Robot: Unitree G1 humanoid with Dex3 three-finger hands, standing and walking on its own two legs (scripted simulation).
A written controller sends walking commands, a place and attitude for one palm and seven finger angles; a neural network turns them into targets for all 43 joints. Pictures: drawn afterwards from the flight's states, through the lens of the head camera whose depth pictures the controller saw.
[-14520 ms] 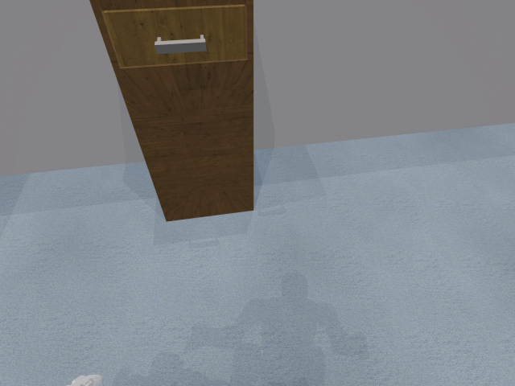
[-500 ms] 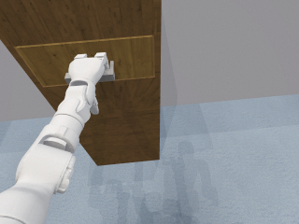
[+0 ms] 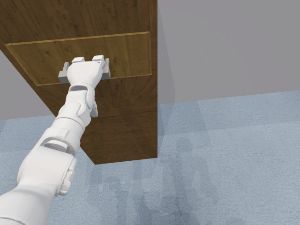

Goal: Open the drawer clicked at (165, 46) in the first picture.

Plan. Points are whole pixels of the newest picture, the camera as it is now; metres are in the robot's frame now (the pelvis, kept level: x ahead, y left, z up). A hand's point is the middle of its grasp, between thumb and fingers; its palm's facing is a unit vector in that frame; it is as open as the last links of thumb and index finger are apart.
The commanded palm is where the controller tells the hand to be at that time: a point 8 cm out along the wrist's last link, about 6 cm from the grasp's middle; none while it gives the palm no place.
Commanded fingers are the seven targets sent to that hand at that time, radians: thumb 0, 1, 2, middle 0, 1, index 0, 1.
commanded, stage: lower the fingers behind the handle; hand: left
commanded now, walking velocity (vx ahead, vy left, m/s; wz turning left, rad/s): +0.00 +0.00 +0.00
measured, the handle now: (86, 69) +0.54 +0.17 +0.11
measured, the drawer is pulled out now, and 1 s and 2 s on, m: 0.00 0.00 0.06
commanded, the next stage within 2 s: close the thumb around the handle in 0.24 s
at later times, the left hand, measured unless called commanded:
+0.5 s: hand (88, 87) +0.49 +0.16 +0.08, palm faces -0.01 -0.03 -1.00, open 13.2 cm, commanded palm +0.46 +0.17 +0.14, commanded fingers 0.00 0.00 0.52 -0.34 -1.25 -0.34 -1.25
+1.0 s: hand (86, 87) +0.49 +0.16 +0.08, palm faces +0.00 -0.02 -1.00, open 5.9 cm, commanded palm +0.46 +0.17 +0.14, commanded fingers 0.00 0.90 0.90 -0.40 -1.35 -0.40 -1.35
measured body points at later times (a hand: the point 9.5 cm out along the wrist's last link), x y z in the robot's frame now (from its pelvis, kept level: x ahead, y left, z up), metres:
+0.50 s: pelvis +0.00 +0.00 +0.00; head +0.06 -0.02 +0.45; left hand +0.48 +0.16 +0.14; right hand +0.05 -0.27 -0.14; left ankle -0.03 +0.12 -0.73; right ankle -0.02 -0.11 -0.73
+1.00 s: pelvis +0.00 +0.01 +0.00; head +0.06 -0.01 +0.45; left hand +0.48 +0.16 +0.14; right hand +0.03 -0.26 -0.14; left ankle -0.03 +0.12 -0.73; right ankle -0.02 -0.11 -0.73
